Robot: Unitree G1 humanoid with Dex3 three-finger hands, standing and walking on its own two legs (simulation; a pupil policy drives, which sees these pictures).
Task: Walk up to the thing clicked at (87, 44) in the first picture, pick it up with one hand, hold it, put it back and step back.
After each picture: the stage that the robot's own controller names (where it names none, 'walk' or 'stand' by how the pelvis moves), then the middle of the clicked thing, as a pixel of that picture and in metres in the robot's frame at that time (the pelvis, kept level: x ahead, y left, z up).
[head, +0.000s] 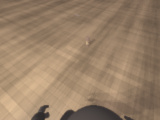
stand; (87, 41) +1.60 +0.07 -0.65
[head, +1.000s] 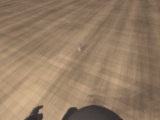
walk; (79, 47) +1.46 +0.31 -0.63
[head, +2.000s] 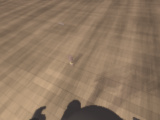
walk; (71, 61) +0.94 +0.42 -0.65
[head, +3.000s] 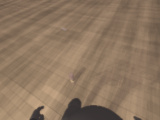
walk; (72, 78) +0.60 +0.32 -0.65
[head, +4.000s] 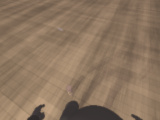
walk; (70, 90) +0.38 +0.26 -0.64
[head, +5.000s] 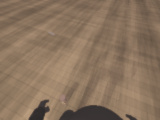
stand; (63, 99) +0.29 +0.26 -0.65
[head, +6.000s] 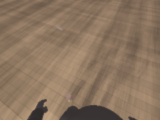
stand; (69, 97) +0.27 +0.22 -0.64
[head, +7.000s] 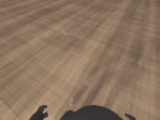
stand; (71, 102) +0.28 +0.18 -0.66
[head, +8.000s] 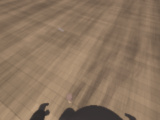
stand; (70, 98) +0.28 +0.19 -0.65
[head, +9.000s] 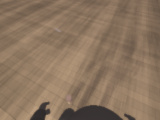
stand; (69, 99) +0.27 +0.19 -0.65
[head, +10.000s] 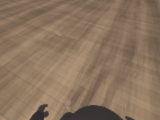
stand; (68, 104) +0.24 +0.19 -0.66
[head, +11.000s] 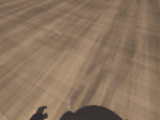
stand; (68, 103) +0.25 +0.19 -0.66
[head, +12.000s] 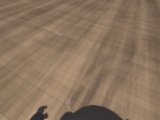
stand; (68, 104) +0.25 +0.19 -0.66
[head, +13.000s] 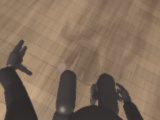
go down; (62, 68) +0.34 +0.19 -0.30
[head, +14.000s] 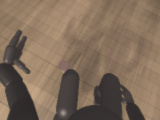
go down; (65, 68) +0.35 +0.18 -0.24
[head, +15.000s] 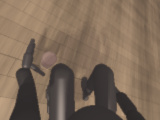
close in; (46, 62) +0.35 +0.20 -0.16
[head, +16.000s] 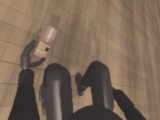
close; (44, 45) +0.46 +0.18 -0.19
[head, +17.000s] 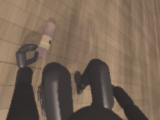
lift; (45, 40) +0.50 +0.13 -0.24
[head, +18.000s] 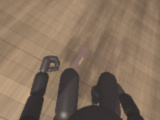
lift; (79, 58) +0.49 +0.05 -0.31
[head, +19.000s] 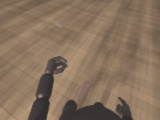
go down; (83, 91) +0.41 -0.01 -0.66
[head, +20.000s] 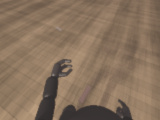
go down; (84, 94) +0.39 -0.01 -0.70
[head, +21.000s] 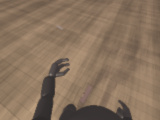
stand; (86, 94) +0.38 -0.02 -0.70
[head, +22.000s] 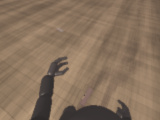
stand; (86, 96) +0.37 -0.04 -0.70
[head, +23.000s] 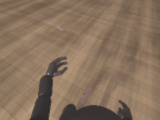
stand; (85, 95) +0.38 -0.03 -0.69
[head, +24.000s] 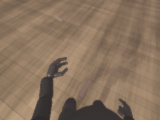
stand; (84, 88) +0.39 -0.01 -0.67
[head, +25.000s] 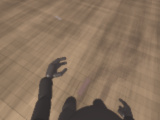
stand; (83, 86) +0.40 +0.01 -0.66
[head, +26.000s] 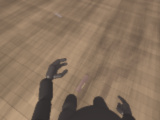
stand; (82, 83) +0.43 +0.03 -0.64
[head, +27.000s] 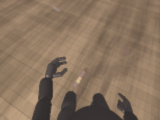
stand; (79, 79) +0.44 +0.07 -0.62
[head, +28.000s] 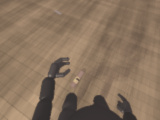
stand; (77, 79) +0.46 +0.10 -0.63
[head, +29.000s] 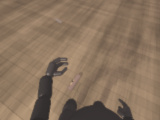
stand; (74, 82) +0.47 +0.15 -0.67
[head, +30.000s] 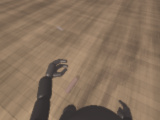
stand; (71, 85) +0.49 +0.21 -0.69
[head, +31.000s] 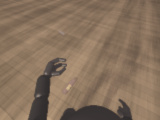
stand; (69, 86) +0.51 +0.25 -0.71
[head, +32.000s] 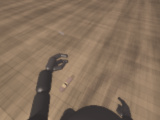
stand; (65, 84) +0.54 +0.31 -0.71
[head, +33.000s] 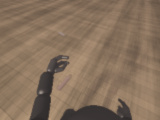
stand; (63, 83) +0.57 +0.35 -0.71
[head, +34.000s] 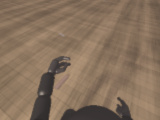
stand; (61, 82) +0.59 +0.39 -0.71
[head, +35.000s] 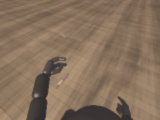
stand; (60, 81) +0.61 +0.42 -0.71
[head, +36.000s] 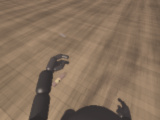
stand; (58, 79) +0.63 +0.45 -0.71
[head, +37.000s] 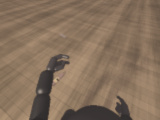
stand; (57, 79) +0.64 +0.48 -0.71
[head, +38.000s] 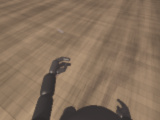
hold; (55, 75) +0.65 +0.51 -0.71
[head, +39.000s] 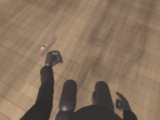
lower; (45, 47) +0.71 +0.52 -0.49
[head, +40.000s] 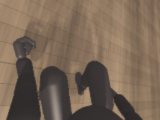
lower; out of the picture +0.65 +0.62 -0.26
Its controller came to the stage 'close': yes
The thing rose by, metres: 0.00
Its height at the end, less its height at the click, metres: -0.09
